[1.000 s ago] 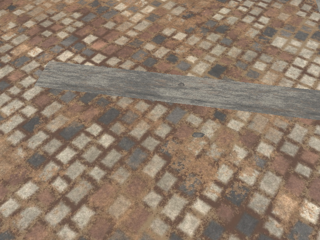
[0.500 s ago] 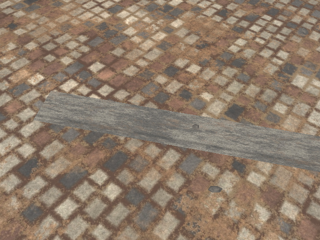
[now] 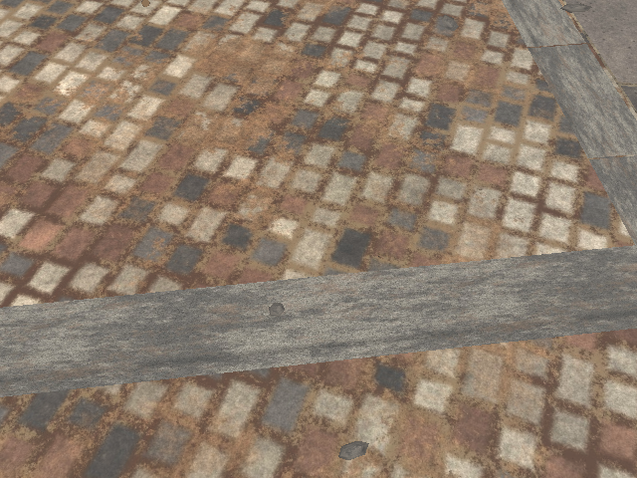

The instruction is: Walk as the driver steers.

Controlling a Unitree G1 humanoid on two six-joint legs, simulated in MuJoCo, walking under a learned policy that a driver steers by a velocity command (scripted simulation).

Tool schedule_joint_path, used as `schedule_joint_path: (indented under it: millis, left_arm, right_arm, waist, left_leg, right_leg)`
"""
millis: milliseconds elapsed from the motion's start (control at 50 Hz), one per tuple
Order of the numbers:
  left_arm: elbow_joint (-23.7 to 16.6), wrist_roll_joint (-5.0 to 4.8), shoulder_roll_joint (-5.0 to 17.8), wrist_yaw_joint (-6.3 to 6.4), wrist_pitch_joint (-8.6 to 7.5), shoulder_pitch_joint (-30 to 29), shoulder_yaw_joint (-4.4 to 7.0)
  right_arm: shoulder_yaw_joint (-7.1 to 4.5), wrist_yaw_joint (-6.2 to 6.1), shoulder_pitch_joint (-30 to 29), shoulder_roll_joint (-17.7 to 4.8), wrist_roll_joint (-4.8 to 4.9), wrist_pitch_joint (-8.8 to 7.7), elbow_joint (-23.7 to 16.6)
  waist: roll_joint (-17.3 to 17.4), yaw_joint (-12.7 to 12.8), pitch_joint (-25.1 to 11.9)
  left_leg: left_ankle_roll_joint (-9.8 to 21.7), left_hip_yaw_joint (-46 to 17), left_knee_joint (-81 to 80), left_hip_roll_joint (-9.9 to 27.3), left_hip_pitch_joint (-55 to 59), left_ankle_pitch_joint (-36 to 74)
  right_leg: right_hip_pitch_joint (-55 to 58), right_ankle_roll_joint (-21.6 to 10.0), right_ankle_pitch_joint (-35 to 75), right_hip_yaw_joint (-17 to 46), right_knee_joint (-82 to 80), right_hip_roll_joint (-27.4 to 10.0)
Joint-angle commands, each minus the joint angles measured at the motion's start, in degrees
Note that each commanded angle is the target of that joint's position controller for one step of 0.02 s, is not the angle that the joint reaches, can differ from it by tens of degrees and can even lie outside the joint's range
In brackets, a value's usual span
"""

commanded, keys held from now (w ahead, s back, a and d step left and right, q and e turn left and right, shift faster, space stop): w+e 0.24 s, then w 0.62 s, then w+q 0.14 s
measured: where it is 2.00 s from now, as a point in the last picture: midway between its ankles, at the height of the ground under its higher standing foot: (382, 308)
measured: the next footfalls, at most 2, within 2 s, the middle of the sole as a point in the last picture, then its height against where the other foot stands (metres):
left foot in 0.40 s outside the picture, level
right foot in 0.92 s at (424, 394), level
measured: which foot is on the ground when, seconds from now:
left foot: up 0.00-0.38, down 0.40-0.92, up 0.94-1.00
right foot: down 0.00-0.40, up 0.42-0.90, down 0.92-1.00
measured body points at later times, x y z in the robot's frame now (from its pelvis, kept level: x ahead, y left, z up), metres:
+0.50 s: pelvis +0.29 +0.03 +0.01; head +0.31 +0.03 +0.46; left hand +0.41 +0.29 -0.11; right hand +0.40 -0.26 -0.07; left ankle +0.38 +0.12 -0.72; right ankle +0.12 -0.06 -0.64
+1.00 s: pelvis +0.52 -0.08 +0.01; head +0.55 -0.10 +0.46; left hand +0.78 +0.11 -0.06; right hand +0.47 -0.35 -0.12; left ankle +0.42 +0.10 -0.64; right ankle +0.57 -0.19 -0.72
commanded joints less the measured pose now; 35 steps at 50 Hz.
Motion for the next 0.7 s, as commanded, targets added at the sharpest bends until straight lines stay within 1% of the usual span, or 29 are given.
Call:
schedule_joint_path:
  millis: [20,40,60,100,140,180,220,260,300,340,360,380,400,420,440,460,480,500,520,540,560,580,620,640,700]
  left_arm:
    - [-2.0,-0.2,7.1,0.66,-0.95,8.2,2.18]
    - [-3.0,0.17,5.4,0.85,-1.0,5.5,1.61]
    - [-3.7,0.49,5.4,1.01,-0.99,4.8,1.51]
    - [-3.6,0.2,6.7,1.51,-1.26,5.5,1.87]
    - [-3.2,0.16,8.4,2.3,-1.18,7.2,2.32]
    - [-2.8,-0.23,8.8,2.87,-0.73,9.0,2.42]
    - [-2.4,-0.47,8.8,3.17,-0.23,10.8,2.4]
    - [-1.7,-0.55,8.9,3.25,0.03,12.6,2.33]
    - [-0.9,-0.6,8.0,3.35,0.15,14.3,2.02]
    - [-0.5,-0.27,8.0,3.47,0.25,14.5,1.98]
    - [-0.5,-0.11,8.2,3.46,0.38,13.9,2.05]
    - [-0.8,-0.01,7.7,3.39,0.45,12.9,1.84]
    - [-1.5,0.36,5.7,3.14,0.29,12.1,1.07]
    - [-2.5,1.39,3.1,3.22,-0.07,14.9,0.0]
    - [-1.9,-0.69,1.4,3.13,-0.73,22.5,-0.67]
    - [-1.2,-1.41,6.8,3.12,-0.93,18.9,0.16]
    - [-2.6,-1.11,8.5,3.0,-0.92,11.7,0.6]
    - [-3.6,-0.15,7.7,2.95,-0.97,8.1,0.39]
    - [-4.1,0.59,6.8,2.78,-1.16,6.7,0.47]
    - [-4.0,0.59,5.8,2.6,-1.13,7.5,0.45]
    - [-3.7,0.4,4.8,2.49,-0.98,8.5,0.28]
    - [-3.6,0.42,3.9,2.46,-0.81,8.8,0.06]
    - [-4.6,0.78,2.8,2.56,-0.73,5.9,-0.45]
    - [-5.1,0.87,2.3,2.55,-0.84,4.1,-0.73]
    - [-5.8,0.71,1.3,2.12,-1.29,-1.1,-1.26]
  right_arm:
    - [-1.2,0.13,-5.5,-7.3,-0.06,-3.92,-8.2]
    - [-1.8,-0.09,-4.4,-8.1,-1.13,-3.19,-8.0]
    - [-2.02,0.0,-3.4,-7.9,-1.51,-2.31,-8.2]
    - [-1.8,-0.09,-3.4,-6.3,-2.08,-1.11,-8.9]
    - [-1.31,-0.31,-7.2,-5.0,-2.37,-0.58,-10.5]
    - [-0.76,-0.21,-12.0,-3.8,-2.34,-0.6,-11.7]
    - [-0.36,0.28,-16.2,-3.2,-1.86,-0.91,-12.7]
    - [-0.45,0.9,-18.7,-3.8,-1.1,-1.29,-13.4]
    - [-0.74,1.63,-19.8,-5.0,-0.99,-1.9,-13.9]
    - [-1.27,2.08,-19.1,-6.2,-1.04,-2.48,-14.1]
    - [-1.58,2.07,-17.3,-6.7,-1.03,-2.7,-13.8]
    - [-2.2,1.84,-13.1,-7.5,-1.26,-2.93,-12.7]
    - [-3.01,1.51,-6.4,-9.5,-2.0,-3.21,-11.6]
    - [-4.02,1.27,2.7,-13.6,-2.56,-3.15,-10.8]
    - [-4.84,2.07,7.6,-15.3,-1.99,-2.37,-7.4]
    - [-3.51,2.18,6.8,-9.9,-0.45,-2.18,-8.0]
    - [-2.68,1.9,3.2,-7.3,-0.42,-1.71,-8.5]
    - [-2.1,1.87,0.2,-6.6,-1.04,-1.25,-9.0]
    - [-1.72,1.91,-1.6,-5.7,-1.38,-1.08,-8.9]
    - [-1.38,1.9,-2.3,-5.1,-1.78,-1.16,-8.9]
    - [-1.29,1.98,-2.3,-4.8,-1.62,-1.28,-8.5]
    - [-1.33,1.98,-1.9,-5.1,-1.32,-1.41,-8.0]
    - [-1.81,1.69,-0.9,-7.1,-0.95,-1.43,-7.1]
    - [-2.01,1.49,-0.4,-7.9,-0.85,-1.24,-6.6]
    - [-2.16,1.18,1.3,-9.0,-0.36,-0.55,-5.4]
  waist:
    - [1.8,3.1,-9.1]
    - [1.4,1.0,-7.5]
    - [0.5,-0.3,-6.8]
    - [-0.1,-1.0,-5.8]
    - [-0.9,-0.1,-4.3]
    - [-2.4,1.8,-3.8]
    - [-4.0,3.8,-3.9]
    - [-5.1,5.1,-4.2]
    - [-5.4,5.7,-4.2]
    - [-6.5,4.9,-3.9]
    - [-7.4,3.7,-4.0]
    - [-7.5,1.2,-5.5]
    - [-6.1,-2.0,-10.9]
    - [2.8,-4.0,-19.7]
    - [20.9,-1.7,-23.3]
    - [12.5,-3.5,-17.0]
    - [6.5,-4.2,-9.5]
    - [2.6,-2.9,-5.5]
    - [2.1,-1.5,-3.3]
    - [3.8,-0.1,-3.3]
    - [5.2,0.5,-3.8]
    - [5.8,0.7,-4.0]
    - [5.2,0.3,-3.3]
    - [4.6,-0.2,-3.2]
    - [4.5,-2.0,-2.6]
  left_leg:
    - [1.3,-7.4,5.3,3.1,-30.0,5.8]
    - [0.7,-7.4,1.8,4.5,-25.8,7.6]
    - [0.0,-7.3,-0.2,5.0,-23.0,8.7]
    - [-1.8,-5.9,-5.1,4.9,-21.6,10.4]
    - [-3.3,-4.6,-12.2,4.0,-22.1,15.6]
    - [-3.6,-4.1,-21.9,2.2,-20.6,23.7]
    - [-3.5,-3.7,-30.5,0.0,-17.6,29.8]
    - [-3.3,-3.8,-34.7,-1.2,-16.1,32.1]
    - [-2.0,-4.8,-37.8,-1.0,-16.2,31.3]
    - [-0.1,-4.9,-39.6,-1.0,-15.2,27.1]
    - [1.1,-4.2,-40.6,-1.3,-13.0,24.9]
    - [2.7,-2.8,-43.0,-2.3,-7.2,24.6]
    - [5.5,-5.7,-42.0,1.2,3.9,26.0]
    - [11.0,-18.6,-40.1,11.5,21.5,27.4]
    - [19.1,-43.8,-48.0,20.8,34.2,12.0]
    - [17.2,-45.7,-51.0,20.0,31.0,-1.2]
    - [14.7,-37.0,-51.8,17.8,23.5,-0.2]
    - [13.8,-30.7,-53.0,15.4,16.2,6.5]
    - [13.6,-26.8,-54.4,13.3,11.3,11.9]
    - [13.0,-23.5,-55.7,11.5,8.3,15.8]
    - [13.0,-21.1,-56.7,10.3,6.9,18.6]
    - [13.5,-19.0,-57.3,9.9,6.1,21.7]
    - [14.2,-15.9,-58.8,10.1,5.4,26.6]
    - [14.1,-14.4,-59.3,10.0,5.5,27.9]
    - [12.5,-9.9,-59.6,8.5,5.5,28.7]
  right_leg:
    - [30.8,-12.1,9.2,29.9,-19.2,-17.3]
    - [24.6,-11.3,13.5,26.1,-20.4,-15.4]
    - [20.7,-11.1,15.2,24.8,-21.7,-14.3]
    - [15.9,-11.3,20.3,21.7,-22.8,-13.2]
    - [12.7,-10.4,22.0,18.6,-23.1,-11.4]
    - [11.3,-8.0,19.5,16.4,-22.1,-8.9]
    - [11.1,-6.3,15.0,16.3,-20.8,-7.7]
    - [12.9,-5.7,11.4,18.5,-19.8,-9.0]
    - [17.2,-5.3,9.4,21.3,-17.2,-11.2]
    - [20.9,-4.6,10.3,24.1,-14.6,-13.3]
    - [21.8,-4.0,12.9,24.7,-13.0,-13.7]
    - [22.0,-3.0,19.1,23.9,-9.2,-12.0]
    - [19.4,-1.3,21.8,21.4,0.1,-9.1]
    - [8.2,1.5,8.3,16.3,17.4,-3.7]
    - [-10.7,4.8,-21.1,12.1,33.5,2.2]
    - [-17.7,4.8,-20.2,15.2,39.3,-1.3]
    - [-19.6,4.7,-14.7,13.3,39.8,-3.6]
    - [-17.9,4.8,-10.7,10.9,37.5,-5.8]
    - [-16.4,5.0,-7.9,10.1,33.8,-7.7]
    - [-13.3,5.1,-6.3,9.5,31.2,-9.1]
    - [-11.6,5.4,-5.7,8.6,29.1,-9.5]
    - [-11.0,5.8,-5.4,7.6,27.2,-9.7]
    - [-12.1,6.8,-2.7,6.5,21.2,-10.3]
    - [-12.1,7.1,0.1,6.1,17.5,-10.5]
    - [-9.5,7.4,9.3,4.8,6.4,-9.6]
Over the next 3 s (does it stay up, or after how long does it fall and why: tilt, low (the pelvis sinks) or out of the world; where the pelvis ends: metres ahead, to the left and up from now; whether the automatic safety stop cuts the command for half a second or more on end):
stays up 0.90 -0.12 0.03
